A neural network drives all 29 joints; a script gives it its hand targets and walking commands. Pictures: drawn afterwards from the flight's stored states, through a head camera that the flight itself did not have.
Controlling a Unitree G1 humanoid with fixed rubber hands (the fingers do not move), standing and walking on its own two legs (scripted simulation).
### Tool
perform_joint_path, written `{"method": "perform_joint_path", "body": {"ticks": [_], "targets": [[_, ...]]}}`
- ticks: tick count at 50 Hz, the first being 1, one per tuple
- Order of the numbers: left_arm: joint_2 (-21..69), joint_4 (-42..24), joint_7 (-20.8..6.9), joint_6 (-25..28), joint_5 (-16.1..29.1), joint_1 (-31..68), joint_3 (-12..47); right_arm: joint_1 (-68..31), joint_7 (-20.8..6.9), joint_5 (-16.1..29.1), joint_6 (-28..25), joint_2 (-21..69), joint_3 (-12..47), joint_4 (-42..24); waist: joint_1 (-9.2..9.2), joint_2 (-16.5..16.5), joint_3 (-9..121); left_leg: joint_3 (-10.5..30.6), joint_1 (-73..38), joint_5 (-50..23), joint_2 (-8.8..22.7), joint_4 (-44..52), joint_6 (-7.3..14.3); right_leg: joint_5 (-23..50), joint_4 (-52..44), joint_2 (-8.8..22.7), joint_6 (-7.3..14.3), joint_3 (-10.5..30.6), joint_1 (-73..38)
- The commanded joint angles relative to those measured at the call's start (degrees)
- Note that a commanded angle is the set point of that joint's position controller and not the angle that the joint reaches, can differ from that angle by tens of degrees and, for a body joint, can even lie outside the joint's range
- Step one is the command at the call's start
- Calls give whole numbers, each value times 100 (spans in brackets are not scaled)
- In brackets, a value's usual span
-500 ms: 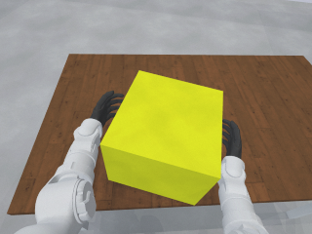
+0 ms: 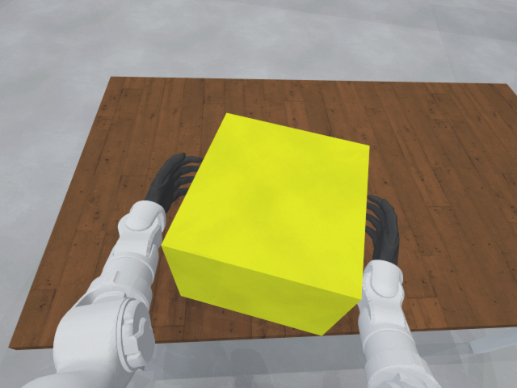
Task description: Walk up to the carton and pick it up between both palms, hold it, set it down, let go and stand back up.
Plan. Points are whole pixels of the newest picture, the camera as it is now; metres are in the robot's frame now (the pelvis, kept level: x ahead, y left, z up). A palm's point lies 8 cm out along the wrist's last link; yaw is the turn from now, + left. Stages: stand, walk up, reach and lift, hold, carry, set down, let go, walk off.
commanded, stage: set down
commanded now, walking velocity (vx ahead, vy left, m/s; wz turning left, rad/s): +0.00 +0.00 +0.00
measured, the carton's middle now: (273, 222) +0.42 -0.01 -0.04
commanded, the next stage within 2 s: none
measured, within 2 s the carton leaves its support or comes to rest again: neither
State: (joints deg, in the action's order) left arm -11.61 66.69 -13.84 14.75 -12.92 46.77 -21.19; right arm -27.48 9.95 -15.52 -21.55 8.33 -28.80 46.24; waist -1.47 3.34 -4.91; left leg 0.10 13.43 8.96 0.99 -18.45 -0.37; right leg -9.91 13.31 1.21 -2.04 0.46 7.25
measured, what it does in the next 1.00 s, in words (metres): stands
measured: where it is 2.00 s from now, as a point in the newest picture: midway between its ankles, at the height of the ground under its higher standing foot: outside the picture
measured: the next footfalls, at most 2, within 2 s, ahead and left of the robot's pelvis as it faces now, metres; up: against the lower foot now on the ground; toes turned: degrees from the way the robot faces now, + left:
none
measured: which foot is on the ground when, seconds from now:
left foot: down 0.00-1.00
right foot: down 0.00-1.00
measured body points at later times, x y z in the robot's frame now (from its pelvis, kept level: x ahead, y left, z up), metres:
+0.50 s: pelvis +0.00 +0.00 +0.00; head +0.08 +0.03 +0.44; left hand +0.43 +0.18 +0.02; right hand +0.35 -0.18 +0.02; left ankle +0.00 +0.12 -0.75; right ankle -0.04 -0.14 -0.75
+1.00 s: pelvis -0.01 +0.01 -0.01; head +0.09 +0.04 +0.43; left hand +0.44 +0.19 +0.00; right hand +0.35 -0.18 -0.02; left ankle +0.00 +0.12 -0.75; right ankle -0.04 -0.14 -0.75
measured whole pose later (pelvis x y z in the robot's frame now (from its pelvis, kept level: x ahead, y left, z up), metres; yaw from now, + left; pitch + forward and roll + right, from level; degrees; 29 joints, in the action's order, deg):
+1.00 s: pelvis -0.01 +0.01 -0.01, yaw +0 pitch +15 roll -1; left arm -14.7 78.7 -6.4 18.7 -10.7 51.8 -17.9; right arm -33.6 12.5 -12.9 -26.4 2.9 -25.7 63.0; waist -3.2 3.1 3.5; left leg 0.2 29.7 9.2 1.1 -24.2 0.0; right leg -10.3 19.1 1.1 -2.3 0.5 23.5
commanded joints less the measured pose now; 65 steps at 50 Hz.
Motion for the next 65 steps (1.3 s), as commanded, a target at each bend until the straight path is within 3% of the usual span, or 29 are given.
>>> {"method": "perform_joint_path", "body": {"ticks": [1,8,26,29,30,34,35,38,39,43,46,52,56,59,65], "targets": [[2560,-138,-186,81,-630,2496,646,-2544,-462,-974,-154,2641,1529,758,-206,-540,2264,-593,-313,-1054,-31,-162,-12,1516,271,-72,-28,-479,73],[2494,-60,-130,155,-684,2436,615,-2358,-467,-1095,-209,2539,1284,1064,-309,-630,2236,-542,-361,-1021,17,-212,-26,1226,200,-57,16,-538,431],[2227,47,-61,197,-823,2205,276,-2174,-423,-1152,-197,2353,947,1340,-279,-534,1808,-535,-233,-547,11,-201,87,643,135,-66,25,-520,766],[1815,110,16,185,-812,2303,114,-2142,-381,-1128,-188,2003,735,1430,-315,-595,1803,-566,-298,-487,5,-234,66,507,129,-91,31,-516,950],[1772,122,25,180,-807,2267,43,-2167,-373,-1119,-191,1960,741,1374,-243,-527,1767,-558,-289,-499,1,-227,86,509,132,-89,15,-494,898],[1449,-77,142,211,-692,2320,35,-2214,-265,-1055,-206,1688,535,1371,-319,-541,1950,-546,-261,-462,-14,-305,86,472,177,-95,13,-477,987],[1236,-23,182,221,-645,2312,6,-2259,-245,-1002,-199,1555,538,1348,-260,-503,2008,-548,-231,-480,-12,-332,99,516,192,-91,5,-440,984],[699,-111,353,274,-454,2265,139,-2199,-68,-763,-302,1050,579,1375,-330,-593,2330,-538,-177,-596,-8,-438,64,766,269,-103,2,-412,1029],[405,-3,425,304,-362,2281,140,-2237,-16,-626,-327,803,612,1435,-283,-596,2378,-537,-45,-631,-15,-502,60,891,339,-88,-10,-362,1004],[41,319,583,436,111,2446,498,-2539,167,-121,-462,539,871,1598,-392,-607,3001,-469,345,-749,-38,-822,47,1359,596,-126,-14,-256,1065],[-245,484,755,653,506,2661,763,-2730,270,303,-635,222,1050,1786,-469,-793,3843,-373,405,-1232,-22,-1141,-55,1842,842,-191,32,-238,1189],[-885,1206,1044,1024,1651,3333,1625,-3325,323,1527,-746,-732,1648,2318,-517,-1151,4880,-172,96,-2074,5,-1828,-361,1683,1202,-331,185,-323,2217],[-1299,1753,1062,1122,2214,3583,2007,-3619,258,2284,-615,-1285,2038,2412,-489,-1149,4834,-149,152,-1826,3,-1995,-372,1166,1377,-308,213,-384,2681],[-1455,1782,1120,1190,2546,3694,2384,-3788,233,2610,-581,-1749,2110,2485,-639,-1342,5156,-33,-13,-2022,59,-2193,-489,1029,1527,-346,273,-487,3113],[-1706,2231,1070,1191,2865,3649,2663,-3883,208,3001,-448,-2080,2481,2612,-763,-1183,5041,9,203,-1706,37,-2346,-438,830,1669,-357,240,-527,3338]]}}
